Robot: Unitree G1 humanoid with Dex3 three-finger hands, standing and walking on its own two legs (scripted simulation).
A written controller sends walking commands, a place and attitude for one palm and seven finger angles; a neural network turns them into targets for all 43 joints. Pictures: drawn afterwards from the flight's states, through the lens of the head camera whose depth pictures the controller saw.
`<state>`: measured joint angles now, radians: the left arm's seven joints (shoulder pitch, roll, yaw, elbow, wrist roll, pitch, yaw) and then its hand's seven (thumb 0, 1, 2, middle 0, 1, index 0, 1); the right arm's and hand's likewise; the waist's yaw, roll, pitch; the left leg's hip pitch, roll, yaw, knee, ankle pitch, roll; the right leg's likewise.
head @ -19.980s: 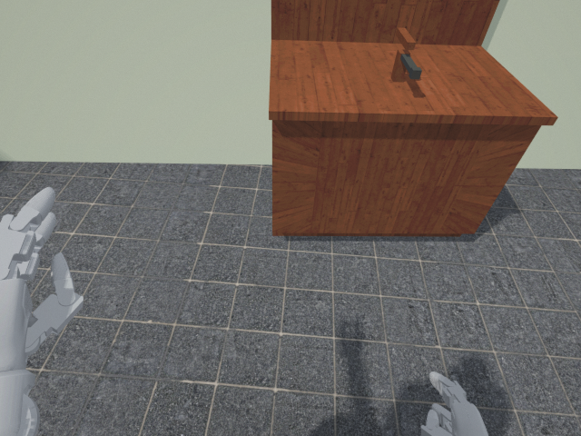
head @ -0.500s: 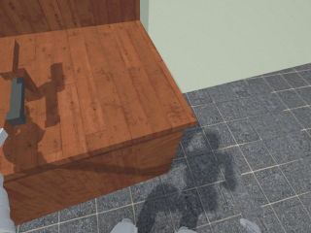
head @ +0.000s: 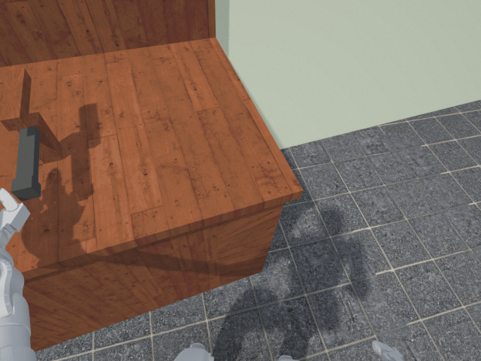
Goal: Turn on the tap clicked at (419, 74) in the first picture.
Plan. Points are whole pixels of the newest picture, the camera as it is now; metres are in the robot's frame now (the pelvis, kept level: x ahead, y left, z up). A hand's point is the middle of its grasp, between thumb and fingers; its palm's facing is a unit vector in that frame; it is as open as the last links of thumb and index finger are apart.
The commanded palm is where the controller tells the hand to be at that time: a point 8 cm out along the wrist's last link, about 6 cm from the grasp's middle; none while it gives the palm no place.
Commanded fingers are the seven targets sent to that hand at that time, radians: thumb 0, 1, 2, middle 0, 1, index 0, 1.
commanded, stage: push the lever round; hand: left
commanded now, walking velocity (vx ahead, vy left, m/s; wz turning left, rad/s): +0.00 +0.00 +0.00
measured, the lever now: (26, 188) +0.36 +0.36 +0.07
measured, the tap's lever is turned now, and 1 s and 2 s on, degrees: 0 28 50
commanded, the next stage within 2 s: none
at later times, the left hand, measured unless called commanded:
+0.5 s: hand (46, 205) +0.33 +0.32 +0.06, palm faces +0.62 -0.78 -0.08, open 7.7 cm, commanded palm +0.29 +0.34 +0.06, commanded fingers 0.00 0.90 0.90 -0.15 -0.15 -0.15 -0.15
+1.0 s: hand (80, 188) +0.37 +0.28 +0.06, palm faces +0.71 -0.70 -0.09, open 7.7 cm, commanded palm +0.32 +0.30 +0.06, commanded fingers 0.00 0.90 0.90 -0.15 -0.15 -0.15 -0.15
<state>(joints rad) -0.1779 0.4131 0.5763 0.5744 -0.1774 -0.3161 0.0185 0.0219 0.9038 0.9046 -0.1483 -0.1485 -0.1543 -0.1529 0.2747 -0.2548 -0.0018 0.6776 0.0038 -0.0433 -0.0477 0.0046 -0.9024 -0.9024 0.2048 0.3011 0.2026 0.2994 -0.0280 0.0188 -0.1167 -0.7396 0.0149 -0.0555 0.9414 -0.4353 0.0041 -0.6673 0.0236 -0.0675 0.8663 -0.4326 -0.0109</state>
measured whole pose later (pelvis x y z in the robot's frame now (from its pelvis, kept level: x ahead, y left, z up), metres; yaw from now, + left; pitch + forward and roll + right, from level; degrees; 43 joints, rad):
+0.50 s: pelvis +0.00 -0.01 +0.00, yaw +1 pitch +13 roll -2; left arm -0.22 0.33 0.50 0.57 -0.14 -0.33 0.16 0.02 0.93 0.92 -0.15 -0.15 -0.15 -0.15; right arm 0.26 -0.25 0.00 0.69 0.00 -0.04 -0.05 0.00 -0.90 -0.90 0.20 0.30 0.20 0.30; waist -0.02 0.02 -0.12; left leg -0.74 0.01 -0.07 0.94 -0.43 -0.01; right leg -0.67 0.02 -0.08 0.88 -0.44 -0.02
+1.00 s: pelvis +0.00 -0.01 +0.00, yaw +1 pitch +13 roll -2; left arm -0.32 0.24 0.42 0.62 -0.03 -0.31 0.43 0.01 0.92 0.92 -0.15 -0.15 -0.15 -0.15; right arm 0.25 -0.23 -0.01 0.71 -0.03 0.00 -0.02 0.00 -0.90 -0.90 0.20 0.30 0.20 0.30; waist -0.04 0.03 -0.14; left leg -0.73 0.01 -0.07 0.93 -0.43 -0.01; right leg -0.67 0.02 -0.08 0.88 -0.44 -0.03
